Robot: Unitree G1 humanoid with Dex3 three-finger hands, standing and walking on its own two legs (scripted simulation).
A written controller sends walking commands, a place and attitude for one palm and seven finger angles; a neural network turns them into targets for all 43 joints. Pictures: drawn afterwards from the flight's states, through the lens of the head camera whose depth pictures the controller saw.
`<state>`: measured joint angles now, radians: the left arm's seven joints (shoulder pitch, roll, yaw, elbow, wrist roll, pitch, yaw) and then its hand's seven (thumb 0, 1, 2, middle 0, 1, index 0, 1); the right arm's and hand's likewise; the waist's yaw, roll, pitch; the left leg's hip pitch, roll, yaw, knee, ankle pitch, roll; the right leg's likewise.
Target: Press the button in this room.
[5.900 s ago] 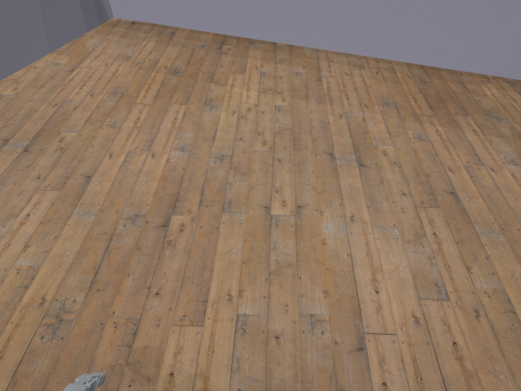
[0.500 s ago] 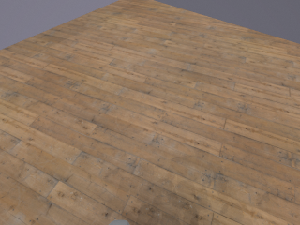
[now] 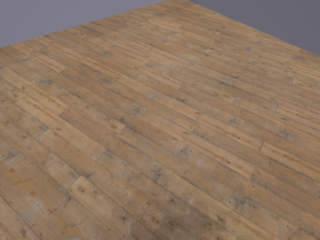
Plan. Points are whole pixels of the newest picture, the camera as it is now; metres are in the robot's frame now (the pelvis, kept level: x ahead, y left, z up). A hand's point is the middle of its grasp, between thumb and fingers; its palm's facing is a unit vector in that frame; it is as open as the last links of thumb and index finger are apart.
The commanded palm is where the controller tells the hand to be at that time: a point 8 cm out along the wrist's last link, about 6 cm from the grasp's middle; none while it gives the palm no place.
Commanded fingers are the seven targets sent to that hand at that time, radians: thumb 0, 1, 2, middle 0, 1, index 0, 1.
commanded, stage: turn or walk to find it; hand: left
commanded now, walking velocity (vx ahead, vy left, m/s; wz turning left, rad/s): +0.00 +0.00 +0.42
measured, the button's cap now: out of the picture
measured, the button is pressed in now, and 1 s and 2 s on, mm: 0 0 0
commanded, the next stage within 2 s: none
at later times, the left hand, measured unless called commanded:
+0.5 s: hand out of the picture -0.03 +0.17 -0.16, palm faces +0.27 -0.93 -0.25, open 7.4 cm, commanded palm none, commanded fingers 0.00 0.90 0.90 -0.20 -0.30 -0.20 -0.30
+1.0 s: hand out of the picture -0.05 +0.19 -0.16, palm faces +0.45 -0.85 -0.29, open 7.4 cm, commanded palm none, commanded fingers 0.00 0.90 0.90 -0.20 -0.30 -0.20 -0.30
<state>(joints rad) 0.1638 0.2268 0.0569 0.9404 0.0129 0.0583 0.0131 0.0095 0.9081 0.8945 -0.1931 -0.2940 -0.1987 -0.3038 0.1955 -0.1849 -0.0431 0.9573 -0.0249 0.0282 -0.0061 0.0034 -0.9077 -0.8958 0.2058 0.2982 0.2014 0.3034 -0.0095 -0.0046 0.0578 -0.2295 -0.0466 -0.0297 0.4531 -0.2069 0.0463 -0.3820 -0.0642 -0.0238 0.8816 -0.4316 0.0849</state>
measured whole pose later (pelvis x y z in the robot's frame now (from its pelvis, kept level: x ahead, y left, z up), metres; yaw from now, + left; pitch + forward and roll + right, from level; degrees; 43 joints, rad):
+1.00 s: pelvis -0.05 -0.04 -0.01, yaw +26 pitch -1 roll +1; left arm 0.17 0.20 0.04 0.91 0.01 0.02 0.01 0.01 0.91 0.89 -0.19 -0.29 -0.20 -0.30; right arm 0.18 -0.22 -0.06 0.95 -0.02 0.05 0.00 0.00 -0.91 -0.90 0.21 0.30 0.20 0.30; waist 0.00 0.05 0.07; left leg -0.30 -0.02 -0.08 0.61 -0.31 -0.02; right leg -0.27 -0.04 -0.08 0.59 -0.30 0.02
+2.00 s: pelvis -0.07 -0.09 +0.00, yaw +52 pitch -2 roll +2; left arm 0.19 0.16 0.03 0.90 0.02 0.01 0.01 0.01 0.90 0.89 -0.20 -0.29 -0.20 -0.30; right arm 0.22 -0.25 -0.09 0.98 -0.03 0.08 0.01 0.01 -0.91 -0.90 0.20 0.30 0.20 0.30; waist -0.02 0.06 0.06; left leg -0.47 -0.03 -0.05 1.07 -0.41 -0.03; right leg -0.24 -0.06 -0.12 0.55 -0.29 -0.03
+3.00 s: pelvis -0.09 -0.15 +0.00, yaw +78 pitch -2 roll +2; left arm 0.20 0.15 0.02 0.92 0.02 0.01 0.02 0.01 0.90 0.89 -0.20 -0.29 -0.20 -0.30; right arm 0.25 -0.26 -0.09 1.00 -0.03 0.08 0.01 0.01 -0.91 -0.90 0.20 0.30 0.20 0.30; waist -0.02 0.05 0.06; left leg -0.49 0.00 -0.04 1.16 -0.36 -0.06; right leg -0.21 -0.07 -0.16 0.50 -0.26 -0.04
